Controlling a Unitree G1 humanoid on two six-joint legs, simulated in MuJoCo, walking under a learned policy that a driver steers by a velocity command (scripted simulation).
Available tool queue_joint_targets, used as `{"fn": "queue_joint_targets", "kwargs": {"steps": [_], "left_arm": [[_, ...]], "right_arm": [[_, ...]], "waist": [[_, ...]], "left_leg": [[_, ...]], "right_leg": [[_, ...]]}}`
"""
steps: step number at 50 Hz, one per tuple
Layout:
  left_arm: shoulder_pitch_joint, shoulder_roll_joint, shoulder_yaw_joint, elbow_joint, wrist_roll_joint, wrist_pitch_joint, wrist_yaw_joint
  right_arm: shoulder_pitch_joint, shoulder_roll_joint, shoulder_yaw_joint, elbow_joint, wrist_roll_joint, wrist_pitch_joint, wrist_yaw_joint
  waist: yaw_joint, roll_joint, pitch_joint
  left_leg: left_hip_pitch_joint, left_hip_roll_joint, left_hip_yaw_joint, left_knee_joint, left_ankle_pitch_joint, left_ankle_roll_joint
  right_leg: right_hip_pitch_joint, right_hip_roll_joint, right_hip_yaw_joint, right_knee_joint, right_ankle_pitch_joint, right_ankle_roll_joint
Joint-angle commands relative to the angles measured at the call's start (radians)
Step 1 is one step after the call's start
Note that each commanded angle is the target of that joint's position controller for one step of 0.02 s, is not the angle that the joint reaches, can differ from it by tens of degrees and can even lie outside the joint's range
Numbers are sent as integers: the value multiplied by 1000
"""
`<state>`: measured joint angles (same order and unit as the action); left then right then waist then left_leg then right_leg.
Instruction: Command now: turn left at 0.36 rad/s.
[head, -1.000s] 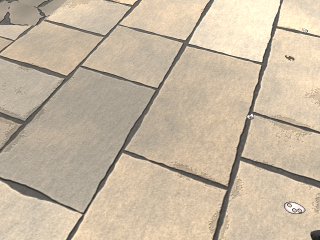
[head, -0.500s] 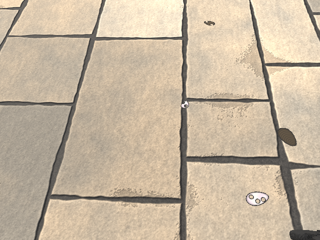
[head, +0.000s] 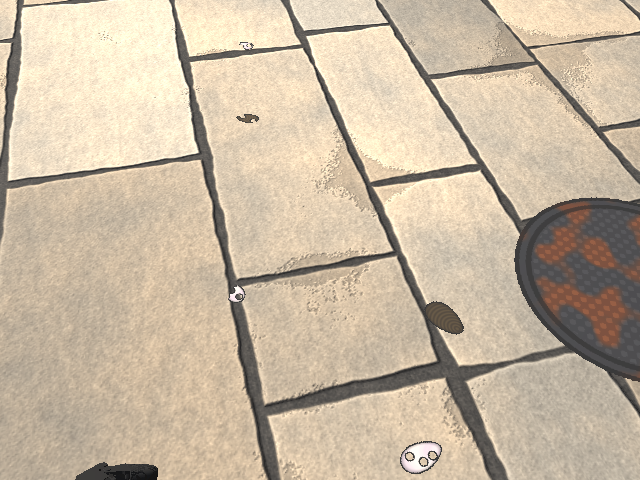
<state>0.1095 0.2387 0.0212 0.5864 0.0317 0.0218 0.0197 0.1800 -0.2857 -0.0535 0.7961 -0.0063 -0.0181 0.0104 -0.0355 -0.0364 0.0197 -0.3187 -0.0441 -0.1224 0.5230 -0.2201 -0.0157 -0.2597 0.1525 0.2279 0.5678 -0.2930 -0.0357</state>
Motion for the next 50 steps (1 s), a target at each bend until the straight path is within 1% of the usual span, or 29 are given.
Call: {"fn": "queue_joint_targets", "kwargs": {"steps": [1, 4, 6, 7, 9, 10, 11, 12, 14, 15, 16, 18, 20, 23, 26, 27, 29, 30, 31, 32, 33, 34, 35, 37, 39, 41, 45, 48, 50], "left_arm": [[28, 168, 72, -62, -14, -10, 19], [-7, 114, 72, -74, -27, -14, 11], [6, 96, 71, -70, -44, -29, -5], [11, 88, 72, -63, -58, -41, -15], [137, 102, 91, 4, -64, -61, -22], [234, 157, 111, 42, -59, -65, -15], [255, 220, 119, 35, -36, -71, -14], [184, 226, 119, 17, -3, -89, -19], [131, 147, 96, 6, -32, -111, -1], [156, 149, 94, 16, -36, -114, 4], [232, 175, 80, 58, 21, -102, 6], [275, 183, 79, 87, 13, -106, -10], [309, 168, 69, 111, 7, -115, -18], [345, 151, 57, 150, 8, -126, -18], [417, 147, 47, 206, 10, -129, -9], [430, 149, 42, 231, 11, -129, -8], [441, 208, 43, 278, 4, -120, 1], [441, 252, 47, 302, 4, -108, 7], [410, 277, 49, 309, -10, -102, 8], [377, 218, 34, 275, -21, -108, 0], [437, 53, 2, 208, -53, -115, -30], [260, 189, 39, 188, -53, -125, -23], [216, 167, 43, 165, -64, -122, -23], [288, 106, 31, 221, -37, -97, -37], [356, 54, 26, 264, -20, -56, -54], [285, 38, 30, 248, -21, -33, -65], [93, 27, 18, 174, -33, -36, -78], [18, 34, 5, 134, -28, -47, -94], [53, 65, 8, 142, -30, -43, -98]], "right_arm": [[-82, -199, -48, -106, 25, -4, -7], [17, -221, -70, -108, 30, 4, -25], [47, -211, -79, -102, 50, 18, -40], [14, -204, -79, -116, 60, 31, -46], [-122, -176, -70, -179, 62, 53, -53], [-141, -121, -57, -206, 59, 49, -54], [-90, -36, -33, -223, 61, 34, -42], [-114, -91, -40, -253, 58, 8, -30], [-78, -130, -50, -219, 50, -8, -13], [-63, -120, -49, -207, 43, -15, -8], [-112, -131, -53, -201, -84, 15, 39], [-117, -91, -41, -215, -57, 34, 80], [-152, -94, -38, -227, -37, 40, 94], [-245, -91, -26, -256, -36, 39, 102], [-343, -45, 7, -293, -39, 26, 114], [-340, -23, 19, -297, -37, 22, 109], [-262, -48, 14, -278, -41, 19, 82], [-108, -86, -3, -241, -44, 16, 64], [134, -130, -25, -173, -44, 7, 43], [305, -224, -56, -121, -59, -3, 23], [290, -299, -67, -120, -72, -19, 13], [307, -268, -66, -120, -54, -22, 4], [242, -222, -51, -70, -59, -30, -3], [135, -124, -28, -65, -47, -49, 1], [128, -51, -8, -44, -28, -67, 1], [145, -37, -6, -10, -9, -88, 6], [172, -3, 5, 24, -15, -111, 10], [187, -41, 9, 41, -10, -108, -17], [190, -106, -1, 38, -8, -106, -45]], "waist": [[61, 244, -66], [10, 226, -102], [17, 168, -157], [34, 188, -124], [135, 220, -66], [163, 135, -89], [131, -107, -135], [99, -131, -34], [77, -80, 29], [85, -62, 24], [117, 20, 44], [112, -25, 77], [115, -52, 101], [129, -61, 149], [152, -51, 185], [137, -57, 183], [63, -113, 100], [-31, -151, 3], [-162, -153, -118], [-230, -83, -255], [-101, 191, -416], [-183, 29, -389], [-103, 53, -161], [1, 58, -9], [54, 106, 33], [67, 111, 102], [60, 146, 161], [77, 94, 153], [115, 118, 77]], "left_leg": [[79, 223, -377, -162, 294, 207], [227, 266, -498, -149, 404, 262], [246, 212, -490, -183, -110, 229], [151, 172, -480, -226, -362, 204], [-151, 62, -392, -234, -418, 131], [-362, -7, -277, -56, -396, 62], [-534, -89, -131, 246, -326, 45], [-649, 29, -136, 383, -226, 41], [-687, 84, -78, 503, -95, 21], [-702, 99, -59, 553, -48, 16], [-656, 65, 32, 635, -37, 13], [-669, 86, 59, 707, 9, 20], [-672, 98, 68, 718, 58, 25], [-649, 101, 127, 594, 101, 39], [-540, 84, 218, 375, 77, 92], [-440, 57, 244, 292, 42, 127], [-207, -56, 323, 217, -79, 185], [-20, -90, 312, 210, -153, 210], [290, -75, 246, 121, -101, 236], [624, 123, 1, 59, -242, 251], [868, 479, -526, -74, -539, 280], [703, 467, -607, -218, -488, 211], [524, 422, -405, -226, -340, 180], [271, 338, -149, -297, -166, 136], [156, 288, 2, -357, -126, 103], [147, 253, 133, -402, 21, 53], [138, 161, 365, -430, 442, 11], [235, 168, 439, -413, 833, -10], [320, 206, 447, -306, 1218, -21]], "right_leg": [[-11, -42, -103, 65, -30, 36], [-159, -18, -112, 192, -275, 55], [-157, -57, -87, 131, -278, 47], [-82, -65, -95, 16, -228, 33], [259, -80, -151, -274, 26, -4], [491, -192, -78, -292, 38, -25], [571, -443, 266, -332, -235, -101], [429, -562, 396, -372, -352, -162], [414, -490, 241, -395, -279, -124], [436, -458, 161, -390, -193, -96], [344, -426, 74, -425, -181, -88], [308, -388, -48, -435, -78, -63], [285, -377, -135, -446, -3, -50], [283, -367, -249, -473, 104, -40], [289, -385, -317, -504, 327, -36], [282, -400, -340, -508, 530, -45], [333, -426, -381, -353, 1238, -68], [330, -453, -376, -152, 1449, -79], [216, -443, -361, 111, 1405, -81], [-40, -374, -339, 465, 935, -75], [-402, -185, -234, 846, -202, -55], [-423, -170, -79, 909, -90, -87], [-469, -210, -106, 881, 30, -88], [-384, -279, -141, 767, 93, -67], [-327, -302, -154, 748, 111, -48], [-418, -309, -171, 731, 153, -42], [-468, -256, -292, 551, 331, -60], [-403, -196, -401, 318, 385, -99], [-251, -122, -462, 225, 409, -124]]}}
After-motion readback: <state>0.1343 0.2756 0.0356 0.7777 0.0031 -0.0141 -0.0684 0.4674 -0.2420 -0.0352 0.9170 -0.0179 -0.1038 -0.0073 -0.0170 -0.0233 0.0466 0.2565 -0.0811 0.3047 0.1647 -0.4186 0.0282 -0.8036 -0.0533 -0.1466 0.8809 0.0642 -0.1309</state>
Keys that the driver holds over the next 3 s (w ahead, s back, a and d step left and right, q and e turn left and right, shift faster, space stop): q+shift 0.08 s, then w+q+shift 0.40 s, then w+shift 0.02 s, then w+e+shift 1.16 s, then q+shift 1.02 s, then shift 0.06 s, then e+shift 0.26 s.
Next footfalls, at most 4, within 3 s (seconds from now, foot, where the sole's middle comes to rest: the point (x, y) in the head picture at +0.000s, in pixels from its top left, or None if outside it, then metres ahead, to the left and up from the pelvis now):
0.62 left None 0.31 0.27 -0.77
1.10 right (161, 368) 0.75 0.34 -0.77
1.50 left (108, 234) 1.16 0.54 -0.77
1.88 right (244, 169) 1.41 0.18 -0.77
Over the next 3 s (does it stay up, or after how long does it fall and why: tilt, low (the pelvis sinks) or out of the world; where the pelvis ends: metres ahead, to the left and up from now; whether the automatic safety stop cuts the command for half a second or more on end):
stays up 1.48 0.30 0.01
